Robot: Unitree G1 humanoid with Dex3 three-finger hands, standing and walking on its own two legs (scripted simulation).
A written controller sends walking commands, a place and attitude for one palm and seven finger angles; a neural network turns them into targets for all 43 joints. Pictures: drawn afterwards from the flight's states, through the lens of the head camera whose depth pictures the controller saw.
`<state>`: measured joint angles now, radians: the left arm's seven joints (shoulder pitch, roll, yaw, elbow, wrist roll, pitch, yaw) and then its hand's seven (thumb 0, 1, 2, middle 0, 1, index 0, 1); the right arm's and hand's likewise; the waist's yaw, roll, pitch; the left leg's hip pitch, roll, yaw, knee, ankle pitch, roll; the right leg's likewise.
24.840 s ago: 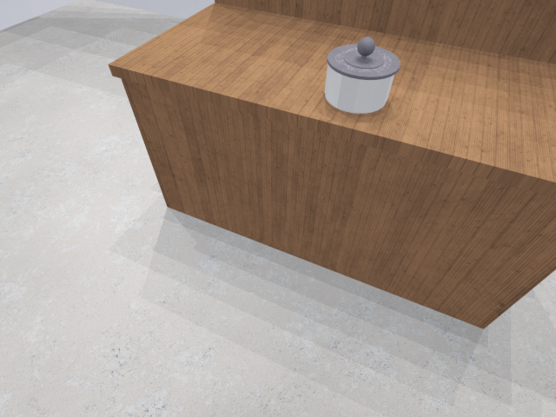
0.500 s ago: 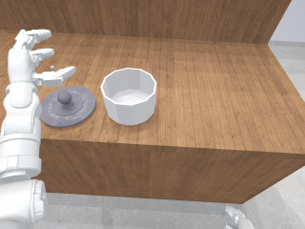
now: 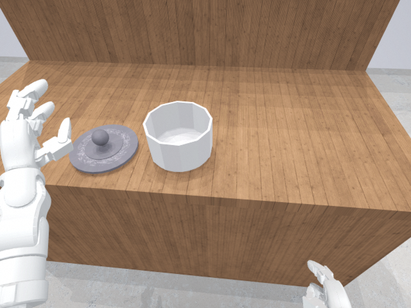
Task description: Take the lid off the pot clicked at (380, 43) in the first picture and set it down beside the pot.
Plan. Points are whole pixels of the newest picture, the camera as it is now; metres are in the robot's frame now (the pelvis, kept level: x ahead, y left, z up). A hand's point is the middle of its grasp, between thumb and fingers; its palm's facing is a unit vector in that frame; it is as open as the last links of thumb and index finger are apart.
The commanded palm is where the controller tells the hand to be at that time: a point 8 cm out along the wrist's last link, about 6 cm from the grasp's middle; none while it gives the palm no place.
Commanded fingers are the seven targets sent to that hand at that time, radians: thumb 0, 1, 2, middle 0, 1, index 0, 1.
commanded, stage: draw the hand back to the body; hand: left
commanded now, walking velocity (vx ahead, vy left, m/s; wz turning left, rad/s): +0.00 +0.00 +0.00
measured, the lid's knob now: (100, 137) +0.52 +0.35 +0.00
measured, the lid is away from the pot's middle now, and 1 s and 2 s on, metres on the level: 0.22 0.22 0.22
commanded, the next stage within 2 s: step back with the hand held close in 0.96 s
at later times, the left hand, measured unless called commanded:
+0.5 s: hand (40, 190) +0.24 +0.27 +0.17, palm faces +0.44 -0.86 -0.27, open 7.4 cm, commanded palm +0.17 +0.30 +0.18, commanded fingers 0.00 0.90 0.90 -0.20 -0.30 -0.20 -0.30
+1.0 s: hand (20, 230) +0.18 +0.27 +0.16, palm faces +0.43 -0.83 -0.36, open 7.4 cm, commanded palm +0.12 +0.31 +0.17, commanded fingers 0.00 0.90 0.90 -0.20 -0.30 -0.20 -0.30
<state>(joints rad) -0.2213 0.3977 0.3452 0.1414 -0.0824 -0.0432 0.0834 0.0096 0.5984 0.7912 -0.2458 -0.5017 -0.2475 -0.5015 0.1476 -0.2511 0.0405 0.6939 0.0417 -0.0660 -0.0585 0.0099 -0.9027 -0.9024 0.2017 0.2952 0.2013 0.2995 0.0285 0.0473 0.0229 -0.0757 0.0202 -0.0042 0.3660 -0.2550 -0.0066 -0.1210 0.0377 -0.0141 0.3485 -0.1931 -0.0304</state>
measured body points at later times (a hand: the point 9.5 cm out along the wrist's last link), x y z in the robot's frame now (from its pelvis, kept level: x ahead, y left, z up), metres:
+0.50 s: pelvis -0.01 +0.01 +0.00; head -0.03 +0.00 +0.45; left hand +0.21 +0.32 +0.19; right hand +0.17 -0.21 -0.09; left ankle -0.04 +0.13 -0.75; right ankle +0.00 -0.10 -0.75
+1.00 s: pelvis +0.00 +0.03 +0.00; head -0.02 +0.01 +0.45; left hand +0.15 +0.32 +0.18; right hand +0.20 -0.18 -0.08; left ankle -0.04 +0.13 -0.75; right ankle +0.00 -0.10 -0.75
